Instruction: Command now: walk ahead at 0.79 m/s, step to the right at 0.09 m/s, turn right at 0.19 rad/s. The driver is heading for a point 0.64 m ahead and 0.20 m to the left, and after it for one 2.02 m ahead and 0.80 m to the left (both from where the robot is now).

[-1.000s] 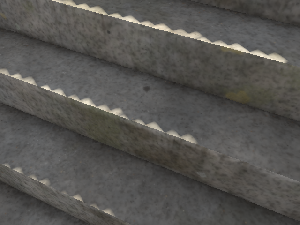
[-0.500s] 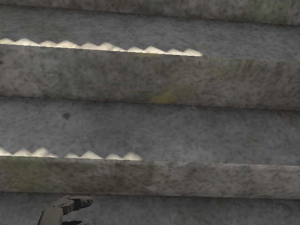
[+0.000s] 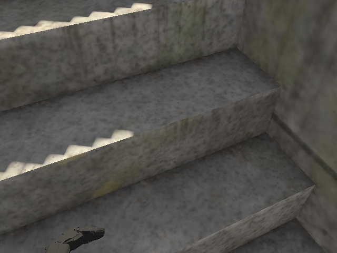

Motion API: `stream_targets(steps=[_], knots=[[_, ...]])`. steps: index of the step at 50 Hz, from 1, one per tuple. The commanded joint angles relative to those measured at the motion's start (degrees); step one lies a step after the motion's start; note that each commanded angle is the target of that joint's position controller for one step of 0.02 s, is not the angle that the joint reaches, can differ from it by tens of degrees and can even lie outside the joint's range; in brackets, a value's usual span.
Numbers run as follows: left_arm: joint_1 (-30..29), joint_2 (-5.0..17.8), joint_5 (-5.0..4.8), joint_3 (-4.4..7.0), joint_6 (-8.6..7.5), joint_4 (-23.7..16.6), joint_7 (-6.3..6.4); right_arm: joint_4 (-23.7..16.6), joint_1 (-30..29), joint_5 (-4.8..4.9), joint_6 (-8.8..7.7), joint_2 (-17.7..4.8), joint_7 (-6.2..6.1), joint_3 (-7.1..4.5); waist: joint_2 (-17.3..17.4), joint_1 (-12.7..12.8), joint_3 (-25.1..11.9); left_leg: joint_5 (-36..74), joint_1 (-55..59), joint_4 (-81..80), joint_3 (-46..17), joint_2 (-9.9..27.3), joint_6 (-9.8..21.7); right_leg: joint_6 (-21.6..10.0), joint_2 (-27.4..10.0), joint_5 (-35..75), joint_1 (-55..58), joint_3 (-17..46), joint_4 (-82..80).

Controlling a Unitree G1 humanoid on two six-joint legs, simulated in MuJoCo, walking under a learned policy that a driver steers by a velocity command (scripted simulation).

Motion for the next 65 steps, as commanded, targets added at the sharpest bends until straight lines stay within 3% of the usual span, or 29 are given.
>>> stream_targets(steps=[1,5,7,8,10,11,12,15,17,20,25,27,31,33,35,36,37,40,43,47,48,50,51,52,53,55,58,61,65], knots=[[-19.07,-4.49,-0.86,-2.10,0.55,-10.72,0.76,0.22,-1.82,1.25,-4.35,2.61,0.74,1.62,-4.24,0.50,20.30,23.01,1.22,-25.33,-23.09,19.43,2.78,-1.79,-2.73,-3.84,-26.64,-0.07,4.02],[-28.26,-4.98,-0.75,-3.72,1.30,-16.86,0.69,6.38,7.53,2.77,-2.71,-0.41,0.09,0.31,5.78,-3.74,11.36,40.83,6.90,-34.57,-15.20,14.10,5.26,-2.30,-9.44,-14.12,-19.21,-18.55,-13.46],[-23.91,-7.82,-4.73,-6.33,1.63,-18.93,0.16,4.39,3.49,4.35,-1.46,-4.04,-1.39,-0.34,8.16,-0.01,5.56,72.30,-3.55,-37.41,-10.47,12.45,6.77,-2.50,-8.33,-16.77,14.49,-20.22,-50.60],[-17.09,-3.57,-6.89,-3.59,2.20,-15.00,0.49,3.80,7.28,4.50,-1.85,-5.04,-0.93,0.12,11.56,0.80,-5.49,91.33,-5.04,-30.27,-13.17,11.77,11.34,0.42,-0.74,-18.89,35.63,-26.40,-52.85],[16.96,6.38,-4.31,2.47,3.55,-8.38,2.60,0.26,-1.01,6.79,-4.92,-19.79,2.00,-3.80,22.90,18.85,-28.08,110.67,2.10,0.12,-17.62,16.87,7.81,-0.35,-4.67,-9.65,61.70,-9.69,-60.16],[22.82,13.82,-0.92,5.12,2.47,-5.64,3.86,-3.99,-5.51,9.18,-6.32,-15.96,3.75,-3.44,4.29,20.41,-32.95,89.87,-14.41,23.96,-19.52,8.25,4.40,-5.75,-19.39,-18.55,71.95,18.05,-77.97],[21.64,16.29,-0.37,6.08,2.81,-5.55,3.81,-7.99,-11.11,5.01,-6.18,-10.40,4.94,-3.48,-6.98,19.68,-32.89,29.89,-22.82,56.11,-21.51,-2.55,2.62,-9.72,-29.10,-18.25,67.95,41.30,-99.71],[3.86,8.15,-3.83,4.55,-0.39,4.39,2.42,-17.11,-17.26,-1.57,-1.36,4.19,3.33,-0.75,2.36,3.46,-4.69,29.07,-45.35,87.00,-16.22,3.64,3.73,-6.64,-27.06,-37.15,42.03,23.67,-97.26],[5.37,-1.55,-1.91,1.19,-1.52,13.20,1.55,-18.64,-14.14,-0.81,1.31,11.18,3.03,3.18,4.42,-4.56,3.80,24.70,-50.51,95.07,-16.36,4.92,6.03,-0.66,-23.66,-19.45,32.34,4.89,-99.09],[10.56,2.20,-0.92,1.75,-4.12,20.02,1.85,-19.88,-17.53,4.59,3.96,10.17,1.53,3.15,0.57,-4.93,11.13,14.13,-61.04,105.83,-16.71,3.85,5.47,-2.28,-28.26,-15.52,29.94,-4.51,-112.36],[8.42,5.17,-0.59,0.59,-4.36,20.93,0.58,-26.86,-32.25,5.48,7.24,5.82,-0.01,4.08,7.70,-7.49,15.21,7.92,-60.89,92.11,-10.18,2.96,7.39,2.13,-19.72,-2.88,28.31,-27.73,-122.43],[13.94,8.82,-3.78,0.30,-4.28,20.84,3.04,-26.75,-33.45,4.88,8.87,4.41,1.70,4.74,6.52,-5.65,10.80,13.11,-43.56,72.82,-0.99,4.79,8.64,0.73,-19.89,7.61,28.16,-32.83,-134.04],[8.64,24.93,-7.84,3.96,-2.63,9.83,3.85,-17.58,-3.03,2.92,8.30,-2.85,1.17,1.74,-1.88,-14.01,-13.74,-5.25,-11.78,51.04,2.49,-1.67,7.69,-6.45,-25.33,113.16,55.37,-31.91,-99.22],[7.25,21.07,-5.65,4.81,-2.05,7.53,-0.73,-19.25,-3.23,2.48,7.82,-7.76,0.62,-0.62,-6.94,-11.63,-14.87,-21.29,-9.17,19.54,-7.84,-8.01,7.41,-6.68,-25.80,94.03,59.49,-24.33,-69.08],[-2.43,4.82,-0.68,1.48,-2.21,-5.91,-4.77,-20.68,-20.84,3.84,8.10,-14.22,0.35,-3.45,15.97,-2.68,-2.31,-26.30,-8.92,-13.36,-63.59,3.50,18.70,3.53,-4.66,10.62,13.98,-10.59,-24.80],[-4.75,0.09,1.56,-0.34,-3.00,-8.55,-5.38,-21.51,-22.38,5.53,6.71,-9.32,-0.13,-1.38,9.64,-2.65,4.26,-2.22,-10.05,-11.56,-61.77,2.62,18.72,4.31,-3.04,9.30,3.78,-3.70,-4.65],[-2.14,-1.77,3.32,-1.10,-5.00,-10.53,-4.44,-17.65,-18.68,3.77,5.30,-8.94,-0.60,-1.07,7.66,0.29,3.18,11.26,-6.46,-10.88,-60.64,3.74,17.01,4.52,-4.21,8.36,-0.64,-2.29,2.22],[-8.30,-3.61,2.38,-4.11,-4.90,-14.94,-1.10,-8.63,-5.71,-1.53,1.87,-7.01,-0.97,-1.01,3.68,-0.49,8.77,26.53,-1.44,-6.19,-39.67,3.81,11.56,4.80,-5.10,-9.98,-13.18,-5.23,12.53],[-14.04,2.30,-0.37,-3.37,-1.14,-19.17,2.45,-8.26,-12.91,-1.24,-0.60,-8.13,-1.17,-1.03,6.85,4.61,9.34,36.80,-18.33,-20.40,-43.10,9.05,13.04,6.57,-3.73,-20.47,-2.98,-7.10,2.70],[-35.45,-1.96,1.71,-6.42,-2.19,-28.87,4.21,-0.11,9.18,0.32,-0.28,-6.31,-1.85,-1.78,-3.32,-5.77,12.61,57.52,3.97,-24.18,-28.70,8.27,7.99,3.05,-7.01,-41.61,-19.48,-5.47,-17.74],[-24.43,-1.21,-0.22,-7.04,-1.01,-25.17,1.79,-5.52,-2.68,1.82,1.29,-9.57,-2.48,-2.02,-12.49,4.09,-1.77,74.74,-13.54,-27.44,-23.27,5.00,7.30,2.79,-2.50,-29.94,25.83,-14.54,-50.13],[8.44,6.95,-3.70,-0.70,1.40,-12.59,2.13,-9.24,-10.12,4.30,-0.31,-21.37,-1.29,-5.04,2.88,19.06,-20.30,115.17,-18.61,-5.58,-28.33,8.04,7.74,5.01,3.82,-13.92,66.75,-19.19,-55.73],[25.81,11.90,-2.82,3.08,1.78,-2.08,2.62,-10.19,-20.36,2.29,-2.46,-18.92,0.81,-5.37,-2.15,27.28,-24.73,87.96,-19.52,29.11,-26.05,2.63,4.88,-2.29,-1.14,-15.05,72.93,-6.03,-64.15],[28.97,14.81,-2.15,4.29,2.58,2.40,3.47,-12.99,-26.01,1.71,-3.51,-8.31,3.43,-1.94,-21.43,25.00,-28.74,25.02,-29.26,54.39,-24.18,-11.77,2.34,-9.05,-12.24,-13.76,74.06,24.81,-82.07],[15.98,10.43,-3.70,3.86,2.97,0.52,4.21,-17.65,-23.89,-1.33,-2.53,-1.97,4.64,-0.35,-12.28,12.23,-21.39,20.57,-36.63,65.65,-28.03,-10.75,1.93,-11.81,-15.43,-27.66,61.88,41.77,-91.76],[2.37,3.09,-4.39,2.35,1.15,2.50,4.26,-19.05,-22.40,-3.30,-0.76,1.70,5.13,1.36,3.90,4.39,1.01,24.06,-46.51,76.89,-24.76,-7.52,2.86,-12.95,-14.26,-25.88,41.25,37.21,-94.24],[6.96,-3.72,-3.28,0.91,-3.31,12.33,2.11,-21.88,-20.80,-3.08,2.16,5.70,2.61,4.19,3.02,-2.02,7.89,9.38,-57.24,94.86,-20.17,-1.55,1.88,-11.69,-13.77,-11.28,36.22,24.94,-101.11],[7.93,0.25,-4.16,1.32,-5.96,14.86,1.42,-28.97,-31.63,-1.79,2.72,4.84,0.83,6.03,9.04,-3.29,15.52,7.26,-56.07,77.96,-16.18,8.09,0.56,-8.66,-10.83,-5.08,24.66,11.35,-108.56],[26.63,5.65,-2.83,2.78,-6.57,20.67,3.12,-39.30,-53.30,-1.87,2.95,8.89,0.84,7.92,7.71,7.14,12.54,-8.31,-68.74,79.72,-11.00,11.02,2.63,-10.86,-13.56,7.67,41.80,11.88,-118.82]])
Velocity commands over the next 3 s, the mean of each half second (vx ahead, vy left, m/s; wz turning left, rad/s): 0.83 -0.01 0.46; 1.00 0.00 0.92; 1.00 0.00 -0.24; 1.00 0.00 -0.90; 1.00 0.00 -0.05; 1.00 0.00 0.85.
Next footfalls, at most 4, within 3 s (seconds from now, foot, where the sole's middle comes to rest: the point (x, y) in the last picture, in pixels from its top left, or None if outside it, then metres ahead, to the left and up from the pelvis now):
0.18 right None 0.30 -0.14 -0.54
0.66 left None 0.37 0.11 -0.34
1.02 right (113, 108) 0.71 0.15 -0.13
1.40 left None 0.77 0.54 0.07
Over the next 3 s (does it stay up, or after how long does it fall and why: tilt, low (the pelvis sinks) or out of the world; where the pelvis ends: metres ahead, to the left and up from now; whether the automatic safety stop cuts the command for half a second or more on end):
stays up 1.78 0.70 1.23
